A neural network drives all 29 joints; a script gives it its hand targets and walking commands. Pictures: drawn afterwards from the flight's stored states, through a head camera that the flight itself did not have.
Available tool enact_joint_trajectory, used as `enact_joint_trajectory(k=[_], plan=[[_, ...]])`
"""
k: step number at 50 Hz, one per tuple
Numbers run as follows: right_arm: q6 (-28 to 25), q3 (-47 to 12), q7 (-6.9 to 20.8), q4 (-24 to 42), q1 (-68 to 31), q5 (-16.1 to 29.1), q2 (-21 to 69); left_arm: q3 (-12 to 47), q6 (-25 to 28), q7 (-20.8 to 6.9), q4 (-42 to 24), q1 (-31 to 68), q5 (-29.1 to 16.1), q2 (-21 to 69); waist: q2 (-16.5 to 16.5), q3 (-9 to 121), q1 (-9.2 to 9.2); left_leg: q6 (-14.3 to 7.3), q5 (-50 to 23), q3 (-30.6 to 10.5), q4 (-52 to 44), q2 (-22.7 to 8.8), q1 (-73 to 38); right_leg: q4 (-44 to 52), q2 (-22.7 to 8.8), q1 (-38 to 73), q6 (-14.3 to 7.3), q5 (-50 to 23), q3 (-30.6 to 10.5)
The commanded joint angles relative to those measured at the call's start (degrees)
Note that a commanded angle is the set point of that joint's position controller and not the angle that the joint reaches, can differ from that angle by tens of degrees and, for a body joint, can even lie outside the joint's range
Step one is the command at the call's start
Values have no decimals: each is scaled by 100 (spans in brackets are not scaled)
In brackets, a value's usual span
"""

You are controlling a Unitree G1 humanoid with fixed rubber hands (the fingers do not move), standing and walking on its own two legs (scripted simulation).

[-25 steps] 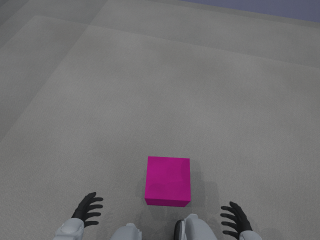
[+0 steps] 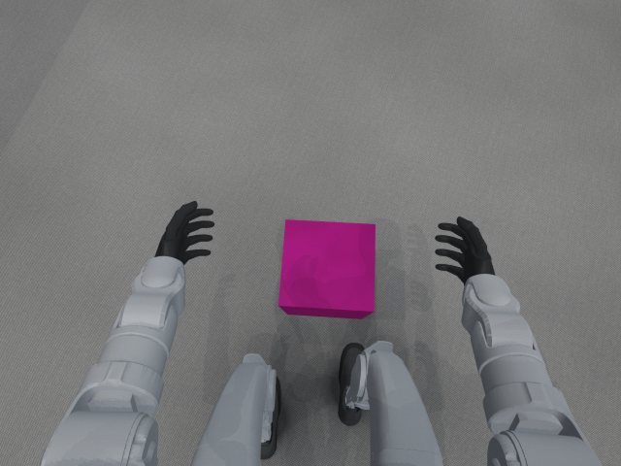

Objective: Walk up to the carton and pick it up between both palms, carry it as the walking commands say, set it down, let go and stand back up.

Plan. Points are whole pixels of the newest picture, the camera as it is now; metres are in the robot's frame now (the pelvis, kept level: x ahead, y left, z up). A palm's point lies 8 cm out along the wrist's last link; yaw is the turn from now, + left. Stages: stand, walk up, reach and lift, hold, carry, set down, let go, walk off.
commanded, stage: reach and lift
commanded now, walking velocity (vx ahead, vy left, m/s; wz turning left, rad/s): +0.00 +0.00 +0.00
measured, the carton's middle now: (327, 273) +0.43 -0.02 -0.56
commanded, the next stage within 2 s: none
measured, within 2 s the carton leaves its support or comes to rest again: neither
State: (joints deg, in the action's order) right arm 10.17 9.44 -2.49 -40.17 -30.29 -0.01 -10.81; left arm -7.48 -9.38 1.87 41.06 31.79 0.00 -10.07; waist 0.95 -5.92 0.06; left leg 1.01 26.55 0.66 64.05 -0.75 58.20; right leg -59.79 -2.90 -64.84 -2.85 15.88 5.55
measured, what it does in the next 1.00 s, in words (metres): lowers itself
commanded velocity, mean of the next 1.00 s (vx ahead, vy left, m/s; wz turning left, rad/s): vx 0.00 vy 0.00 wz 0.00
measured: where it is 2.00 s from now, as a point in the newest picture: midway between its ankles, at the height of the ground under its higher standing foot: (309, 414)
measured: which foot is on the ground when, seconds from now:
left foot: down 0.00-1.00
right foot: down 0.00-1.00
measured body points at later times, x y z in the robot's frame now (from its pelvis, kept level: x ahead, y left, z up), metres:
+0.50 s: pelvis +0.01 +0.00 -0.02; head +0.30 +0.00 +0.32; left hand +0.46 +0.19 -0.15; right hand +0.47 -0.20 -0.15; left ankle +0.04 +0.14 -0.65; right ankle +0.12 -0.09 -0.65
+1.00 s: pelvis -0.06 +0.00 -0.15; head +0.29 -0.01 +0.14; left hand +0.46 +0.17 -0.30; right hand +0.46 -0.21 -0.30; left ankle +0.04 +0.14 -0.65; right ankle +0.12 -0.09 -0.65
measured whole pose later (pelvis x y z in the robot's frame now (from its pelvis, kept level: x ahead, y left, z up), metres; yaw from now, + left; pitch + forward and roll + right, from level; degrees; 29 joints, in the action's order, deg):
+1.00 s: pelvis -0.06 +0.00 -0.15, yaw +1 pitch +37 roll +0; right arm 8.4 14.7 -4.4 -44.1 -63.7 4.0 -18.4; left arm -11.4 -9.8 8.5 41.7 64.0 -2.4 -10.7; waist 2.6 -13.1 0.0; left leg 1.4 29.9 -2.1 96.1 0.3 103.7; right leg -87.5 -3.4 -108.6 -3.4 16.6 5.2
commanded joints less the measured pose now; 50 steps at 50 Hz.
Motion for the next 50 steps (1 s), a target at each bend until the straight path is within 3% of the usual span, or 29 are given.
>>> enact_joint_trajectory(k=[1,3,5,7,11,15,16,19,21,23,24,25,28,29,30,31,33,35,38,39,41,42,43,44,45,46,47,48,50], plan=[[-472,50,-145,492,-2018,551,-304,-734,523,-49,-362,1891,-247,-974,-435,5144,-289,-139,-536,72,-554,460,1732,-50,251,3965,375,-1741,-1188],[-482,-29,-238,409,-1861,518,-186,-798,542,-64,-151,1552,-275,-919,-578,5306,-333,-89,-672,160,-428,554,2297,-225,216,4464,422,-2462,-1249],[-660,174,-333,1017,-2335,467,-444,-744,676,-85,-205,1955,-343,-1146,-825,5992,-59,-161,-661,27,-359,544,2640,-372,285,4905,441,-3120,-1245],[-708,-1,-360,1289,-2608,607,-326,-950,714,-92,33,2002,-346,-1196,-893,6336,-304,-225,-690,58,-316,605,2684,-389,222,5247,462,-3326,-1432],[-770,473,-458,1667,-3332,497,-759,-781,842,56,-1198,3105,-468,-1384,-575,7470,-85,-125,-1245,94,-317,643,2667,-586,403,5594,286,-3946,-1379],[-827,430,-335,848,-3134,516,-641,-984,884,191,-892,2665,-441,-1076,-441,7438,-238,-25,-1855,155,-377,649,2879,-589,384,5306,232,-4631,-1347],[-846,543,-321,642,-2859,431,-463,-864,867,217,-596,2542,-461,-958,-781,7334,44,-95,-1738,20,-454,654,3057,-581,341,5426,300,-4929,-1283],[-862,728,-224,181,-2444,269,-511,-1031,888,188,-466,2209,-246,-952,-407,7048,-52,-12,-1863,89,-418,655,3120,-636,328,4896,260,-4797,-1307],[-888,944,-193,144,-2449,152,-633,-931,892,177,-566,2473,-294,-860,-296,7129,157,43,-1899,75,-349,693,3015,-655,417,4535,244,-4644,-1145],[-883,833,-106,58,-2740,228,-365,-842,888,151,-608,2750,-299,-850,-347,7063,59,18,-2029,2,-281,645,3116,-767,381,4001,259,-4518,-1199],[-925,819,-52,167,-2691,359,-370,-840,950,170,-983,2820,-188,-756,37,7180,-126,55,-2397,52,-187,604,3053,-848,410,3912,173,-4771,-1266],[-952,1012,-37,225,-2790,112,-577,-737,915,172,-809,2741,-348,-648,-172,7376,195,40,-2362,-16,-101,681,3115,-914,349,4008,211,-4884,-1195],[-1027,1202,88,162,-2921,15,-702,-748,960,218,-915,2909,-277,-638,-20,7324,175,117,-2473,-51,41,688,3233,-1120,370,3237,233,-4595,-1126],[-1081,1195,120,152,-2954,46,-692,-604,948,234,-718,2999,-327,-552,-119,7211,358,94,-2665,-134,129,616,3264,-1171,402,2977,221,-4737,-1057],[-1081,1157,147,142,-3397,90,-784,-568,930,296,-570,3082,-435,-543,-52,7141,181,96,-2174,-127,240,599,3582,-1355,354,2734,157,-4092,-1184],[-1054,1273,167,-22,-3227,-41,-980,-511,835,278,-584,3089,-408,-458,4,7126,451,147,-2279,-170,374,630,3041,-1400,432,2275,167,-3809,-971],[-1125,1287,217,21,-3123,108,-876,-391,904,331,-939,3308,-434,-470,359,7394,359,132,-2725,-237,523,624,2681,-1608,499,1723,116,-3779,-953],[-1053,1295,238,37,-3809,81,-1275,-353,774,430,-792,3691,-429,-531,465,7448,298,226,-1923,-129,942,634,2838,-1913,561,1228,88,-2696,-913],[-963,1596,158,505,-4144,8,-1856,-69,570,535,-1479,4401,-725,-570,514,8299,781,292,-1953,-152,1344,591,2403,-2210,628,969,29,-2461,-670],[-912,1357,131,327,-4459,96,-1794,-139,520,588,-985,4339,-686,-813,347,8078,477,246,-1366,7,1569,638,2599,-2356,596,640,167,-1698,-654],[-788,1242,36,634,-4599,266,-1804,-213,430,650,-1366,4550,-771,-934,441,8343,411,186,-910,83,1597,635,2647,-2478,622,903,173,-1342,-586],[-705,1095,47,5,-4566,352,-1720,56,317,659,-955,4690,-836,-666,499,8051,532,171,-373,34,1609,579,2742,-2510,582,507,126,-788,-537],[-649,923,-13,-115,-4650,412,-1576,-145,341,733,-877,4634,-670,-1017,364,7927,158,87,-147,82,1616,594,2868,-2571,588,339,201,-377,-525],[-594,903,-81,150,-4717,474,-1742,-317,287,722,-1219,4671,-770,-1084,149,8395,361,91,-266,202,1852,619,3047,-2549,596,950,165,-654,-674],[-484,743,-103,-287,-5011,514,-1547,-258,225,751,-677,4775,-759,-1259,200,7772,115,31,-22,286,1870,616,3344,-2675,571,566,236,-230,-645],[-496,636,-126,63,-4990,742,-1627,-204,214,750,-740,4740,-924,-1138,-97,7985,367,-48,94,291,2131,609,3507,-2722,574,820,235,-129,-715],[-439,500,-204,271,-5483,988,-1630,-247,192,799,-783,5122,-874,-1444,-55,8290,136,-90,230,324,2208,564,3620,-2819,530,985,255,-12,-813],[-361,243,-220,178,-5458,1076,-1485,-381,196,800,-658,5223,-918,-1605,-678,8215,104,-138,312,383,2491,551,4126,-2854,478,1030,320,197,-932],[-275,280,-371,-136,-5719,1132,-1712,-257,118,842,-292,5417,-1031,-1709,-331,8232,140,-187,699,330,2574,508,3917,-3065,459,890,307,879,-902]])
